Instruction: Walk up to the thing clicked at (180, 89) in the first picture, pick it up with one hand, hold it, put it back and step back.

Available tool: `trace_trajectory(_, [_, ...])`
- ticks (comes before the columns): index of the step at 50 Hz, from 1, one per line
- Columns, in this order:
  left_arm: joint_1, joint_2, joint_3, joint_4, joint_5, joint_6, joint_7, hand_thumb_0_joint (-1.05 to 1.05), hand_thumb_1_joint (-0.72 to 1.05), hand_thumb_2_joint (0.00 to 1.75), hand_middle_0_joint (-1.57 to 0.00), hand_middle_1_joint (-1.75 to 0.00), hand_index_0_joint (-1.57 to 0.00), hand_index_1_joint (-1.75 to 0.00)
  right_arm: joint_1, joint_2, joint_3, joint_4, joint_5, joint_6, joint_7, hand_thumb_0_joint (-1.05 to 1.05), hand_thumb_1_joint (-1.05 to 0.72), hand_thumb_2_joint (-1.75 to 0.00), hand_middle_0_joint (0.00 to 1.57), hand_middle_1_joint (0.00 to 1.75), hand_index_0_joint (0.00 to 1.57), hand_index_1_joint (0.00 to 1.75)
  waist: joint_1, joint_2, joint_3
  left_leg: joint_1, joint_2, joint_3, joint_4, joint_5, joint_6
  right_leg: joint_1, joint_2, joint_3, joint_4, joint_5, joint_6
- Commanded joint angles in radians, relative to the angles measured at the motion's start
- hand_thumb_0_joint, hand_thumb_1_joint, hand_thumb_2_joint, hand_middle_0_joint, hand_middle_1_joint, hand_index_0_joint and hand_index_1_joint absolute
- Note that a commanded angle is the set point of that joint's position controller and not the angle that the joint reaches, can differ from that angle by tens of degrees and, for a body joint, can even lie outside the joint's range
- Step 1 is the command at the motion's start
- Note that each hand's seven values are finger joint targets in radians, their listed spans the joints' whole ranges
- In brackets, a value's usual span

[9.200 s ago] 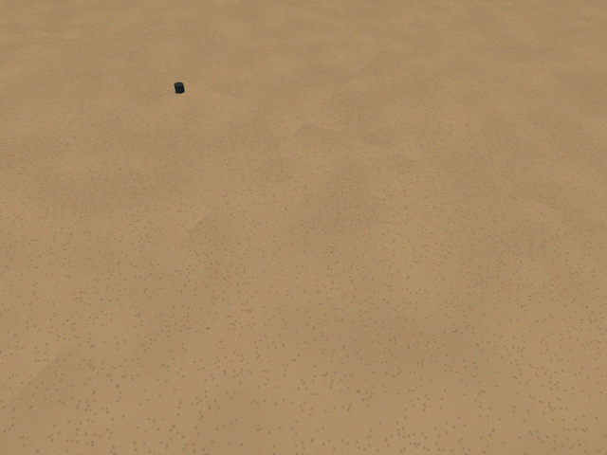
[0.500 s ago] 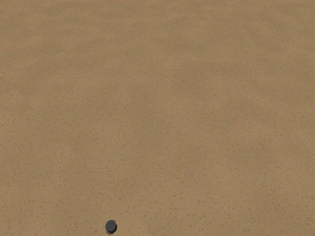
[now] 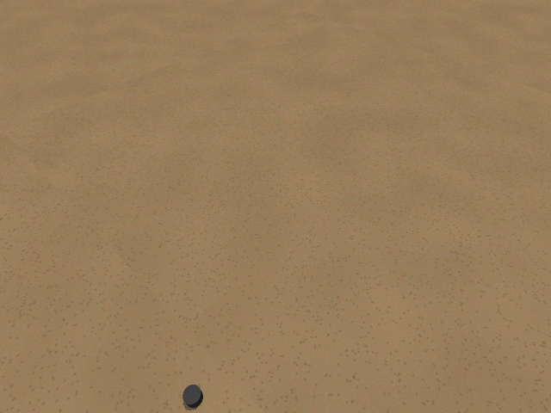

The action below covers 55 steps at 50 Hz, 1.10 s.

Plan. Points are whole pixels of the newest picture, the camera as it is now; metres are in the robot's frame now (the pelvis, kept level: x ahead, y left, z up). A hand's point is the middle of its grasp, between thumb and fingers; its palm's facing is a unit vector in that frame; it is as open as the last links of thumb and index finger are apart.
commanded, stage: stand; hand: left
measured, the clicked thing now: (193, 396) +0.33 +0.25 -0.76
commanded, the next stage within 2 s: walk up in 0.36 s
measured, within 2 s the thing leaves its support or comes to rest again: neither
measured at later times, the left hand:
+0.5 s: hand out of the picture +0.08 +0.26 -0.15, palm faces -0.02 -0.93 -0.36, open 7.4 cm
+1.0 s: hand out of the picture +0.05 +0.27 -0.16, palm faces -0.03 -0.93 -0.36, open 7.4 cm
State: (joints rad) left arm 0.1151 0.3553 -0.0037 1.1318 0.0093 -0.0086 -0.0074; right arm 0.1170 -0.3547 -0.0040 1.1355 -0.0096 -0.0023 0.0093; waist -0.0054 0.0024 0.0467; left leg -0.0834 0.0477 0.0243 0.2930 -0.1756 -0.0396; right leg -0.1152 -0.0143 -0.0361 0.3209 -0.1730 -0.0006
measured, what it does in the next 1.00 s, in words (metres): stands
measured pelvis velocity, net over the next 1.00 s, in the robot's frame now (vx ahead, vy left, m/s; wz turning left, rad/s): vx -0.03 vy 0.01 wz -0.01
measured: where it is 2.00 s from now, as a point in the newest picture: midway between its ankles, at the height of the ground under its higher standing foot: outside the picture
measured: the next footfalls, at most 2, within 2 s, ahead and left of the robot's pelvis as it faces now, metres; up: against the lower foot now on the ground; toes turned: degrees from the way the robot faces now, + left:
none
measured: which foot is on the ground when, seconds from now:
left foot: down 0.00-1.00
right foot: down 0.00-1.00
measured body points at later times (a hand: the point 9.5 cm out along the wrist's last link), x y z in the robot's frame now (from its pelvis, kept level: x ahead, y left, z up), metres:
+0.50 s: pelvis +0.00 +0.00 +0.00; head +0.02 +0.00 +0.45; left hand +0.08 +0.31 -0.13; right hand +0.07 -0.30 -0.14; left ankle -0.01 +0.14 -0.75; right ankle +0.00 -0.12 -0.75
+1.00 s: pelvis -0.03 +0.01 +0.00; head +0.00 +0.01 +0.44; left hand +0.06 +0.32 -0.13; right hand +0.04 -0.29 -0.14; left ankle -0.01 +0.14 -0.75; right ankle +0.00 -0.12 -0.75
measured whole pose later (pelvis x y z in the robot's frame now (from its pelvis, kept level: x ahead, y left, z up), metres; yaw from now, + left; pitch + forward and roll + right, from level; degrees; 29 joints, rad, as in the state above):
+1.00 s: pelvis -0.03 +0.01 +0.00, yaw +0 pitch -2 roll +0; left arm 0.11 0.35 0.03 1.10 0.02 0.01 -0.01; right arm 0.12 -0.35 -0.04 1.10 -0.01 0.03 0.03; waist 0.00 0.00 0.09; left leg -0.16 0.03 0.04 0.37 -0.18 -0.02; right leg -0.19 -0.04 -0.02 0.39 -0.17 0.01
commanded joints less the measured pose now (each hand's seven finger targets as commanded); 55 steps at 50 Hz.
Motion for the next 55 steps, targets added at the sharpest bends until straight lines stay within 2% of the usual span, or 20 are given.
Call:
trace_trajectory(1, [-0.038, 0.221, 0.045, -0.061, -0.001, -0.02, 0.014, 0.0, 0.9, 0.9, -0.2, -0.3, -0.2, -0.3, -0.04, -0.207, -0.035, -0.062, -0.003, -0.022, -0.015, 0.0, -0.9, -0.9, 0.2, 0.3, 0.2, 0.3, 0.006, 0.0, -0.058, -0.001, 0.099, -0.073, -0.036, 0.092, 0.042, -0.001, -0.121, 0.099, -0.052, 0.105, -0.02])
trace_trajectory(4, [-0.04, 0.222, 0.046, -0.061, -0.002, -0.021, 0.014, 0.0, 0.9, 0.9, -0.2, -0.3, -0.2, -0.3, -0.026, -0.208, -0.035, -0.06, -0.003, -0.022, -0.016, 0.0, -0.9, -0.9, 0.2, 0.3, 0.2, 0.3, 0.001, -0.003, -0.068, -0.003, 0.099, -0.071, -0.032, 0.081, 0.046, 0.008, -0.127, 0.111, -0.053, 0.114, -0.021])
trace_trajectory(11, [-0.034, 0.214, 0.042, -0.061, 0.0, -0.023, 0.015, 0.0, 0.9, 0.9, -0.2, -0.3, -0.2, -0.3, -0.034, -0.207, -0.035, -0.063, -0.002, -0.023, -0.015, 0.0, -0.9, -0.9, 0.2, 0.3, 0.2, 0.3, 0.006, -0.01, -0.079, 0.01, 0.101, -0.071, -0.025, 0.139, 0.046, 0.017, -0.124, 0.1, -0.046, 0.173, -0.019])
trace_trajectory(17, [-0.034, 0.221, 0.045, -0.065, 0.001, -0.022, 0.017, 0.0, 0.9, 0.9, -0.2, -0.3, -0.2, -0.3, -0.036, -0.207, -0.036, -0.064, -0.002, -0.022, -0.017, 0.0, -0.9, -0.9, 0.2, 0.3, 0.2, 0.3, 0.004, -0.002, -0.073, 0.012, 0.101, -0.068, -0.028, 0.127, 0.044, 0.014, -0.124, 0.101, -0.042, 0.166, -0.02])
trace_trajectory(18, [-0.053, 0.222, 0.064, -0.065, -0.009, -0.023, 0.02, 0.0, 0.9, 0.9, -0.2, -0.3, -0.2, -0.3, -0.043, -0.214, -0.049, -0.063, 0.01, -0.01, -0.012, 0.0, -0.9, -0.9, 0.2, 0.3, 0.2, 0.3, 0.013, 0.016, -0.04, 0.001, 0.091, -0.069, 0.003, 0.218, 0.052, -0.001, -0.126, 0.107, -0.026, 0.279, -0.019])
trace_trajectory(20, [-0.041, 0.219, 0.064, -0.069, -0.011, -0.025, 0.024, 0.0, 0.9, 0.9, -0.2, -0.3, -0.2, -0.3, -0.035, -0.205, -0.051, -0.074, 0.015, -0.002, -0.01, 0.0, -0.9, -0.9, 0.2, 0.3, 0.2, 0.3, 0.009, 0.004, -0.084, 0.032, 0.094, -0.06, 0.023, 0.265, 0.054, 0.017, -0.126, 0.098, -0.006, 0.341, -0.02])
trace_trajectory(23, [-0.053, 0.217, 0.067, -0.081, -0.005, -0.02, 0.026, 0.0, 0.9, 0.9, -0.2, -0.3, -0.2, -0.3, -0.039, -0.207, -0.06, -0.084, 0.013, 0.005, -0.009, 0.0, -0.9, -0.9, 0.2, 0.3, 0.2, 0.3, 0.006, -0.006, -0.108, 0.036, 0.091, -0.057, 0.025, 0.222, 0.054, 0.014, -0.129, 0.099, 0.0, 0.29, -0.025])
trace_trajectory(26, [-0.063, 0.217, 0.068, -0.087, 0.002, -0.016, 0.025, 0.0, 0.9, 0.9, -0.2, -0.3, -0.2, -0.3, -0.046, -0.212, -0.066, -0.09, 0.01, 0.011, -0.008, 0.0, -0.9, -0.9, 0.2, 0.3, 0.2, 0.3, 0.004, -0.017, -0.094, 0.012, 0.085, -0.056, 0.024, 0.152, 0.059, -0.006, -0.129, 0.107, -0.009, 0.202, -0.029])
trace_trajectory(32, [-0.065, 0.21, 0.072, -0.092, 0.004, -0.01, 0.023, 0.0, 0.9, 0.9, -0.2, -0.3, -0.2, -0.3, -0.047, -0.208, -0.071, -0.096, 0.006, 0.011, -0.003, 0.0, -0.9, -0.9, 0.2, 0.3, 0.2, 0.3, 0.007, -0.009, -0.078, -0.01, 0.086, -0.073, 0.008, 0.088, 0.066, -0.037, -0.118, 0.109, -0.003, 0.108, -0.032])
trace_trajectory(38, [-0.065, 0.215, 0.077, -0.096, 0.008, -0.008, 0.019, 0.0, 0.9, 0.9, -0.2, -0.3, -0.2, -0.3, -0.053, -0.211, -0.076, -0.109, 0.0, 0.012, 0.003, 0.0, -0.9, -0.9, 0.2, 0.3, 0.2, 0.3, 0.007, -0.005, -0.043, -0.048, 0.078, -0.088, -0.002, -0.02, 0.068, -0.072, -0.116, 0.118, -0.015, 0.009, -0.032])
trace_trajectory(43, [-0.055, 0.21, 0.078, -0.099, 0.008, -0.007, 0.016, 0.0, 0.9, 0.9, -0.2, -0.3, -0.2, -0.3, -0.042, -0.212, -0.078, -0.112, 0.0, 0.007, 0.004, 0.0, -0.9, -0.9, 0.2, 0.3, 0.2, 0.3, 0.01, 0.009, -0.07, -0.062, 0.089, -0.105, -0.011, -0.029, 0.075, -0.044, -0.107, 0.109, 0.011, 0.008, -0.032])
trace_trajectory(47, [-0.048, 0.216, 0.078, -0.102, 0.008, -0.008, 0.016, 0.0, 0.9, 0.9, -0.2, -0.3, -0.2, -0.3, -0.044, -0.216, -0.08, -0.116, -0.001, 0.008, 0.003, 0.0, -0.9, -0.9, 0.2, 0.3, 0.2, 0.3, 0.008, 0.009, -0.05, -0.073, 0.08, -0.103, -0.003, -0.047, 0.072, -0.066, -0.11, 0.12, 0.002, 0.004, -0.034])
trace_trajectory(55, [-0.042, 0.217, 0.076, -0.105, 0.008, -0.014, 0.017, 0.0, 0.9, 0.9, -0.2, -0.3, -0.2, -0.3, -0.031, -0.21, -0.076, -0.113, 0.003, 0.008, 0.004, 0.0, -0.9, -0.9, 0.2, 0.3, 0.2, 0.3, 0.003, -0.009, -0.07, -0.036, 0.073, -0.089, 0.027, -0.004, 0.07, -0.085, -0.124, 0.132, -0.01, 0.024, -0.039])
